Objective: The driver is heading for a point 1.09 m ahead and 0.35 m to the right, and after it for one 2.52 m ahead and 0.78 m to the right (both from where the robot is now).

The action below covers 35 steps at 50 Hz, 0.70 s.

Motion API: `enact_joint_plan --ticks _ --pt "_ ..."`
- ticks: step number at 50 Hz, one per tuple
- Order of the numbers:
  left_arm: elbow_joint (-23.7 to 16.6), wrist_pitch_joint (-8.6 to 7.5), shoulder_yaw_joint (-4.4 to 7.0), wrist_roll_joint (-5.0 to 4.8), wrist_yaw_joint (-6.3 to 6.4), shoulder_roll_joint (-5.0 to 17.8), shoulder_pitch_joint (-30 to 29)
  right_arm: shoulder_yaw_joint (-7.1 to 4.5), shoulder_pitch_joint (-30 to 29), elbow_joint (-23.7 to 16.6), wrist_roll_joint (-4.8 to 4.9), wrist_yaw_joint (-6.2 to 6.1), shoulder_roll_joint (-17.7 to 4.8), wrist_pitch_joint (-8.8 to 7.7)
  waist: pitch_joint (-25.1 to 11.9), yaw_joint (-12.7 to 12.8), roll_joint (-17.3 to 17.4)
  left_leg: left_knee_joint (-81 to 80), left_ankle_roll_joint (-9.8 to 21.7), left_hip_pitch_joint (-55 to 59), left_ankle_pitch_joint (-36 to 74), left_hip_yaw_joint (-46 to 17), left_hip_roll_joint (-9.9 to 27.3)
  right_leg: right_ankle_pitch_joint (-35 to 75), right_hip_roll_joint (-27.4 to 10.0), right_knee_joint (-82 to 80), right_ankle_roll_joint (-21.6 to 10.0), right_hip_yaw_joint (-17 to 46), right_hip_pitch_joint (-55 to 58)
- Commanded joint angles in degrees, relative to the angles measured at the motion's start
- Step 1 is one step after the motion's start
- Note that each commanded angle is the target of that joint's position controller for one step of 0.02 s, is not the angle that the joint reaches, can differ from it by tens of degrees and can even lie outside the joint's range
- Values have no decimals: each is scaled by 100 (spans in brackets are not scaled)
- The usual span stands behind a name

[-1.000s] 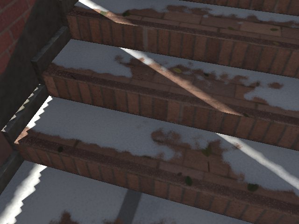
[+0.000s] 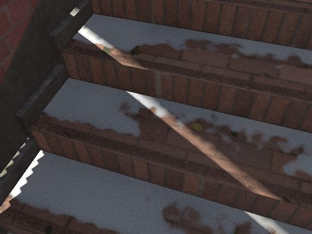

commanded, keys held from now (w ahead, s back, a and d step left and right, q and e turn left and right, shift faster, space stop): w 0.20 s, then w+e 0.80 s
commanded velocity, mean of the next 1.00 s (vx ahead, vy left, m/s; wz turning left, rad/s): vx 0.50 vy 0.00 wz -0.34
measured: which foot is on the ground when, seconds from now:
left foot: up 0.00-0.40, down 0.42-1.00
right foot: down 0.00-0.40, up 0.42-1.00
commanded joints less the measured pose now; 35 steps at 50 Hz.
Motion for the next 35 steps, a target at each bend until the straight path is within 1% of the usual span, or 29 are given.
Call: enact_joint_plan --ticks 1,3,5,7,9,11,12,13,14,15,16,17,18,19,20,21,22,23,24,25,26,27,28,29,30,31,33,34,35 --pt "-210 -42 71 51 39 596 297 53 105 -111 66 -46 -10 36 21 -123 -703 -284 -34 327 105 343 -186 2142 -1560 -378 -559 852 -308" --pt "-150 -18 54 74 64 585 519 62 -228 -259 40 -88 -45 43 160 -48 -651 -221 69 -11 -209 408 -203 2281 -1784 -234 -733 1091 22" --pt "-24 -1 88 127 104 666 824 30 -445 -381 -23 -134 -124 25 233 -12 -605 372 185 -1054 -616 280 -75 1874 -2141 -125 -1004 1565 918" --pt "133 9 122 137 155 701 1154 38 -958 -665 -23 -150 -102 -48 375 155 -681 1119 254 -2161 -1221 298 -1 2165 -2320 -38 -1074 1728 1834" --pt "283 28 145 239 222 716 1525 53 -1432 -950 17 -146 -52 -122 457 316 -666 2259 260 -3399 -1968 164 91 2511 -2503 71 -1148 1886 2690" --pt "480 -5 261 391 261 882 2162 24 -2434 -1510 102 -240 -34 -114 774 788 -842 5458 303 -5828 -3744 -327 -40 2755 -3058 164 -1556 2584 3527" --pt "521 -24 295 468 274 1026 2285 116 -3023 -1932 183 -330 129 -99 975 949 -855 7128 416 -7286 -4748 -657 -121 2539 -3324 82 -1634 2769 3853" --pt "484 -71 263 486 243 1007 2113 245 -3440 -2357 183 -368 243 -135 1215 839 -586 7488 567 -7947 -5199 -779 -46 2115 -3304 -92 -1372 2504 3627" --pt "434 -92 173 460 204 824 1826 332 -3858 -2752 150 -350 218 -214 1469 741 -269 7065 667 -7998 -5434 -639 88 1836 -3090 -384 -982 2131 3047" --pt "381 -88 98 364 198 731 1520 461 -4089 -3089 109 -266 330 -272 1518 637 -214 6181 691 -7476 -5496 -470 238 1477 -2743 -753 -564 1666 2317" --pt "451 10 -22 106 222 539 1224 658 -4033 -3407 88 -171 575 -274 1403 396 -109 4604 701 -5767 -5017 -97 364 1453 -2212 -1395 -279 1173 917" --pt "258 122 -56 -53 229 598 719 726 -3033 -3180 117 -8 735 -189 685 -20 425 3204 530 -2417 -2992 982 -37 2457 -1572 -1968 -477 603 -1035" --pt "53 88 -22 -271 169 796 454 738 -1993 -2989 179 44 901 -117 -214 -279 457 2042 582 1293 -709 717 -169 4285 -1523 -1633 -504 605 -2540" --pt "-217 -62 143 -310 4 1696 246 385 15 -2308 213 -41 308 -30 -1794 -1136 -335 2324 492 3543 -311 807 -787 7329 -1524 -93 -595 559 -2330" --pt "-268 -230 459 -460 -132 2557 -133 96 1633 -1836 113 -211 -227 120 -2679 -2051 -1017 1230 511 4442 66 263 -702 8357 -1543 1573 -289 744 -1631" --pt "-151 -346 509 -548 -206 2235 -71 -169 2264 -1408 -123 -275 -959 179 -2952 -2169 -625 131 664 4572 176 -751 -323 5574 -1280 3385 121 1241 -1266" --pt "-442 -401 289 -492 -295 1017 226 -396 2259 -1144 -240 -363 -2041 86 -3244 -1465 2076 -1701 1074 4448 1759 -3908 1642 -706 283 6673 362 1337 -2245" --pt "-616 -291 316 -204 -252 697 586 -425 1781 -1192 -79 -254 -1898 37 -3373 -899 1556 -2357 937 3929 2789 -4854 1909 -422 222 8215 285 2256 -2393" --pt "-755 -149 308 -131 -204 419 644 -334 979 -1071 44 -144 -1450 -34 -2821 -211 953 -2317 975 3320 1522 -4496 1931 -59 -128 8426 301 1813 -2722" --pt "-806 -14 268 19 -154 195 606 -219 349 -898 81 -76 -782 -96 -1925 119 143 -2481 960 2374 -611 -3971 1714 357 -470 8493 283 1182 -2992" --pt "-896 124 248 195 -131 43 265 -117 -23 -718 100 -95 -256 -120 -1181 244 139 -2470 810 1508 -2675 -3438 1373 637 -688 8538 213 1102 -3253" --pt "-1140 220 220 263 -156 2 -21 -31 -124 -531 15 -119 100 -155 -724 345 276 -2614 753 889 -3075 -2770 1162 743 -695 8718 111 1122 -3487" --pt "-1395 300 180 189 -130 -22 -411 13 -62 -314 -46 -73 290 -255 -538 312 497 -2719 786 742 -2832 -2516 1231 675 -651 9345 -56 1178 -3895" --pt "-1682 324 115 105 -106 -102 -779 14 330 -19 -40 -30 299 -356 -412 215 428 -2951 784 863 -2476 -2226 1279 498 -596 9778 -203 1216 -4476" --pt "-1963 330 -5 118 -57 -366 -1085 -27 689 274 -29 -7 212 -428 -316 265 316 -3058 657 1061 -1908 -1911 1277 558 -657 9940 -327 1385 -5033" --pt "-2086 362 -51 121 -18 -424 -1348 -45 1102 567 2 36 164 -506 -175 209 100 -3204 638 1228 -1666 -1643 1287 371 -618 10217 -361 1439 -5561" --pt "-2088 476 1 60 17 -193 -1260 5 1126 476 14 36 178 -512 -61 332 -322 -3349 499 1103 -993 -845 1288 590 -510 9721 -229 1433 -5653" --pt "-2153 470 54 8 43 -58 -1413 66 1050 367 88 19 225 -555 38 318 -481 -3576 310 965 -712 -491 1267 809 -447 9504 -155 1303 -5648" --pt "-2131 515 40 -42 119 -184 -1523 47 1278 381 27 9 77 -602 61 183 -159 -3648 474 1146 -635 -443 1322 590 -222 10466 -135 1023 -6128"
Keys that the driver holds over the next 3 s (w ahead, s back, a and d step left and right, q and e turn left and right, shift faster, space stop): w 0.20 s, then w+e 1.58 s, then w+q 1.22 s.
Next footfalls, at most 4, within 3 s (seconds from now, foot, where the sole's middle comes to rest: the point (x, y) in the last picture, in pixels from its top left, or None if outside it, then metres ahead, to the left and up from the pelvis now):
0.42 left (117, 220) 0.49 0.21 -0.63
1.04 right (182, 140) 0.76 -0.03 -0.48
1.54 left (191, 50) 1.13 -0.08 -0.32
2.06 right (259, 56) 1.09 -0.36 -0.32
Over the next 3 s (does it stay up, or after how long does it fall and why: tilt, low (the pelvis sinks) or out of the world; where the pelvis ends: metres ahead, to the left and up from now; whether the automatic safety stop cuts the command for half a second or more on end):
stays up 1.51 -0.54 0.66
